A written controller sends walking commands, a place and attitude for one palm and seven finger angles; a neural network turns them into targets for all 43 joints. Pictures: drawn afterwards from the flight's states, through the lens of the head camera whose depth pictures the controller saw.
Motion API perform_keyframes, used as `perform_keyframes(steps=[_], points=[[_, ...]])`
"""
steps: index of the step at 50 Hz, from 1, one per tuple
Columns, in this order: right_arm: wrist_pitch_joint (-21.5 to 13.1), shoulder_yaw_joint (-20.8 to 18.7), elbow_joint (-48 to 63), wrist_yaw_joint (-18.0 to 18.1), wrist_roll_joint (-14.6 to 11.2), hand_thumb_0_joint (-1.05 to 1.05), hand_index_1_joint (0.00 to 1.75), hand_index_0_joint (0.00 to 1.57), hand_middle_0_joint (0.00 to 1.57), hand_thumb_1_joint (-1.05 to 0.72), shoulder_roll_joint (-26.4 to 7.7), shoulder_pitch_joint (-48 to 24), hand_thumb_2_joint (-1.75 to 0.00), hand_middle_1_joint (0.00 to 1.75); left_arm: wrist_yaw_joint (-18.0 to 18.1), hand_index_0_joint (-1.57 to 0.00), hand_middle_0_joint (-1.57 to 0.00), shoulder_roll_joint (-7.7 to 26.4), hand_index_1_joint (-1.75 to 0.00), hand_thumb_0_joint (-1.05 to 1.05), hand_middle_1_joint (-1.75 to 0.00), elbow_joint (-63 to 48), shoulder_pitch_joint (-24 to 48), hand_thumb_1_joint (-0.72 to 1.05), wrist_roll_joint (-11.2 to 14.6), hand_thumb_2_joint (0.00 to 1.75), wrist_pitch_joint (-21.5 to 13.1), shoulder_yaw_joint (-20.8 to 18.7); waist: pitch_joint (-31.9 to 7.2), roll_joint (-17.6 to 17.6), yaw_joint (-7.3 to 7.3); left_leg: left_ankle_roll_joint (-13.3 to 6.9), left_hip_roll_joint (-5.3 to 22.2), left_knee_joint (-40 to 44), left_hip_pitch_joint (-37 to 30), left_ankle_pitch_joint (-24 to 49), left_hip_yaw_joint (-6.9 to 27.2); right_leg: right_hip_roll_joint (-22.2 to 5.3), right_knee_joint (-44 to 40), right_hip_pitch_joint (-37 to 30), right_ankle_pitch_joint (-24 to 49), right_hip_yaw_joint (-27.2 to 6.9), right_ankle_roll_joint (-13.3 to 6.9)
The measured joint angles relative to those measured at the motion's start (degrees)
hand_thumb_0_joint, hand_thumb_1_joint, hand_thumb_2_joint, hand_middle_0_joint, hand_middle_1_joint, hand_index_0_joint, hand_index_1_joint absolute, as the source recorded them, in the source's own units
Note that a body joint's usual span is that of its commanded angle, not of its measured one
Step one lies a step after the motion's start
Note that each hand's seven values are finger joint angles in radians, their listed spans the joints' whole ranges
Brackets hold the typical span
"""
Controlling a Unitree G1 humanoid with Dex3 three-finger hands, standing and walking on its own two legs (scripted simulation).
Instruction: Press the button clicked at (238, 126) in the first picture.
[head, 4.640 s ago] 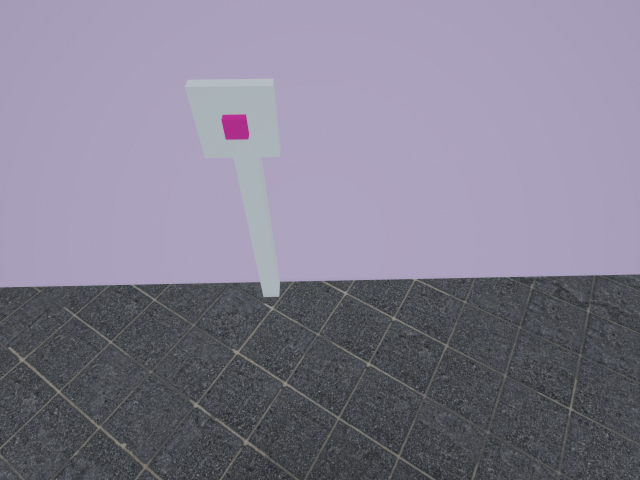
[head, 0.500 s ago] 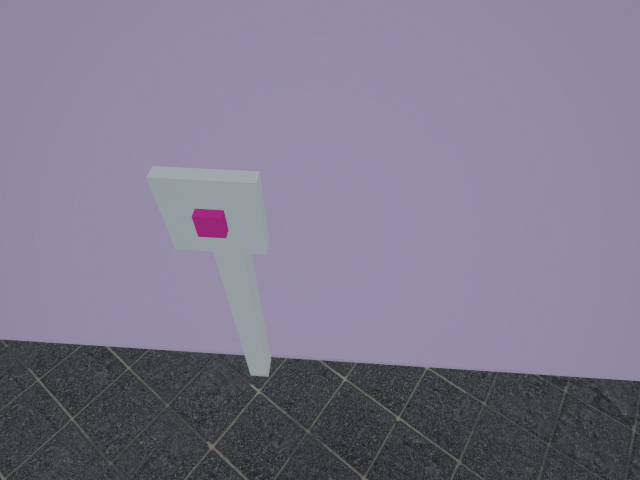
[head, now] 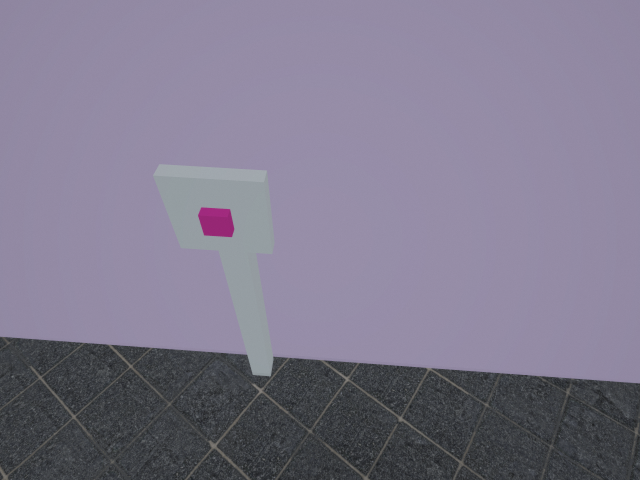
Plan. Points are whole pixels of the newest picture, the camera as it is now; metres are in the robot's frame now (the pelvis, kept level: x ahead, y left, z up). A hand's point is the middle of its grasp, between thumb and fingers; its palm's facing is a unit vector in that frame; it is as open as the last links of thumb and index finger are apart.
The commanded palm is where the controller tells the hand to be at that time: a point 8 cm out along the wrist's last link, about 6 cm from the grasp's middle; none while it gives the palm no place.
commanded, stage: come to a stop and stand still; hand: left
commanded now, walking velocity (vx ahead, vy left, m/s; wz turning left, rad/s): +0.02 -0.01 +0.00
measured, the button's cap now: (217, 221) +0.52 +0.21 -0.01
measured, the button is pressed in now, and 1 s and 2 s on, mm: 0 0 0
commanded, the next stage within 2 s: look again from close up in 0.84 s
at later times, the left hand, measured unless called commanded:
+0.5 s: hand out of the picture +0.09 +0.24 -0.15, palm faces -0.02 -0.94 -0.34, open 7.3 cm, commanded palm none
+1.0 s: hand out of the picture +0.06 +0.22 -0.16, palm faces -0.03 -0.95 -0.32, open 7.3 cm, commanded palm none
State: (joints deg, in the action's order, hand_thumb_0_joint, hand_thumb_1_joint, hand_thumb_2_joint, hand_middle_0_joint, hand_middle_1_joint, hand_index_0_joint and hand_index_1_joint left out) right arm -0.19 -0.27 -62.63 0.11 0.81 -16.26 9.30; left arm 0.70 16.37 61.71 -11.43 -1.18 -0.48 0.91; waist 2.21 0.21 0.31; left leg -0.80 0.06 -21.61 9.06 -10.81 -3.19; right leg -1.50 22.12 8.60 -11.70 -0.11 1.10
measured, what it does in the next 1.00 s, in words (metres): stands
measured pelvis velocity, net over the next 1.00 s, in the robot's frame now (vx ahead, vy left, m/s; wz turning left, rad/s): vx -0.01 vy -0.02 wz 0.00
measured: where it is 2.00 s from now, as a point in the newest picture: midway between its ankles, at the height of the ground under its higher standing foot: outside the picture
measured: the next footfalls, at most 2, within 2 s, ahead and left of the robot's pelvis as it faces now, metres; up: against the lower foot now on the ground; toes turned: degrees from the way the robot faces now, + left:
none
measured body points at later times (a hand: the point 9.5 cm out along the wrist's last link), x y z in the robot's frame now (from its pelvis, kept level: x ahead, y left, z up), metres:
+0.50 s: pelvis +0.00 -0.01 -0.01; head +0.00 -0.01 +0.44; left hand +0.09 +0.28 -0.13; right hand +0.11 -0.29 -0.13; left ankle +0.01 +0.11 -0.74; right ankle +0.00 -0.13 -0.74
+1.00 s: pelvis -0.01 -0.02 +0.00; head +0.00 -0.02 +0.45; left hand +0.06 +0.27 -0.13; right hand +0.06 -0.31 -0.14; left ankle +0.01 +0.11 -0.74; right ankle +0.00 -0.13 -0.75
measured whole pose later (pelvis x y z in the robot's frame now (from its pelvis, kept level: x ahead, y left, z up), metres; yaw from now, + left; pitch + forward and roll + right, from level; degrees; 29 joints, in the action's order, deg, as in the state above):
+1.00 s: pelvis -0.01 -0.02 +0.00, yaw +0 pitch -2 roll +0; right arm -0.4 0.2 -63.9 -0.1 0.6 -19.0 7.5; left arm -0.3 18.3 62.3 -9.1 -0.8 -0.8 0.8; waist 2.6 -0.5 0.1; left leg 0.6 1.6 -20.9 8.4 -10.0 -2.4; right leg 0.0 21.5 7.9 -11.1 0.6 -0.4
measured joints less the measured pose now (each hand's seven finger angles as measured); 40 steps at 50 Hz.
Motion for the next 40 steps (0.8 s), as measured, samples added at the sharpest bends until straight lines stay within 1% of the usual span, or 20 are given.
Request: perform_keyframes(steps=[2, 5, 11, 17, 25, 31, 40], points=[[0.1, 0.0, 2.7, 0.2, 0.4, 0.01, 0.30, 0.20, 0.20, -0.90, 0.1, 1.5, -0.90, 0.30, 0.1, -0.20, -0.20, -0.2, -0.30, 0.00, -0.30, -1.8, -0.9, 0.91, -0.1, 0.90, 0.3, -0.2, -0.4, -0.2, 0.24, -0.1, -0.1, -3.0, 2.2, -1.4, 0.3, -0.2, 3.0, 2.1, -1.7, 0.3, 0.0], [0.4, -0.1, 5.0, 0.3, 0.6, 0.01, 0.30, 0.20, 0.20, -0.90, 0.5, 3.0, -0.90, 0.30, -0.1, -0.20, -0.20, -0.7, -0.30, 0.00, -0.30, -3.3, -2.3, 0.91, -0.2, 0.90, 0.4, -0.4, -1.1, -0.7, 0.28, -0.2, 0.2, -6.6, 4.2, -3.6, 0.6, 0.0, 5.6, 3.5, -3.4, 0.5, 0.1], [-0.3, 0.3, 5.7, 0.4, 0.2, 0.01, 0.30, 0.20, 0.20, -0.90, 1.1, 3.4, -0.90, 0.30, -0.2, -0.21, -0.20, -1.0, -0.30, 0.00, -0.30, -4.1, -2.4, 0.91, 0.2, 0.90, 0.0, -0.3, -0.9, -0.8, -0.08, -0.2, 0.4, -8.3, 3.8, -5.2, 0.5, 0.2, 7.2, 3.1, -4.8, 0.4, -0.1], [-0.6, 0.0, 4.9, 0.4, 0.0, 0.01, 0.30, 0.20, 0.20, -0.90, 0.2, 1.0, -0.90, 0.30, -0.1, -0.21, -0.20, -0.3, -0.30, 0.00, -0.30, -4.1, -0.4, 0.91, 0.3, 0.90, -0.2, -0.4, -0.7, -0.8, -0.39, 0.0, 0.4, -7.4, 2.5, -4.8, 0.3, 0.2, 6.8, 2.1, -4.7, 0.2, -0.2], [-0.7, -0.4, 4.0, 0.2, 0.1, 0.01, 0.30, 0.20, 0.20, -0.90, -2.2, -2.4, -0.90, 0.30, -0.4, -0.21, -0.20, 1.9, -0.30, 0.00, -0.30, -3.6, 2.5, 0.91, 0.2, 0.90, -0.3, -0.7, -0.7, -0.8, -0.46, 0.3, 0.5, -4.6, 1.2, -3.0, 0.2, 0.4, 4.7, 1.2, -3.2, 0.1, -0.5], [-0.7, -0.3, 3.1, 0.1, 0.1, 0.01, 0.30, 0.20, 0.20, -0.90, -3.6, -3.4, -0.90, 0.30, -0.6, -0.21, -0.20, 3.2, -0.30, 0.00, -0.30, -2.9, 3.6, 0.91, 0.2, 0.90, -0.4, -0.7, -0.7, -0.8, -0.42, 0.6, 0.6, -2.6, 0.4, -1.7, 0.4, 0.6, 3.1, 0.5, -2.0, 0.3, -0.7], [-0.5, 0.2, 0.8, -0.1, -0.1, 0.01, 0.30, 0.20, 0.20, -0.90, -3.9, -2.9, -0.90, 0.30, -0.9, -0.21, -0.20, 3.2, -0.30, 0.00, -0.30, -1.2, 3.5, 0.91, 0.3, 0.90, -0.3, -0.4, -0.3, -0.7, -0.34, 1.1, 1.0, -0.4, -0.5, -0.1, 0.6, 1.0, 0.9, -0.3, -0.6, 0.6, -1.2]])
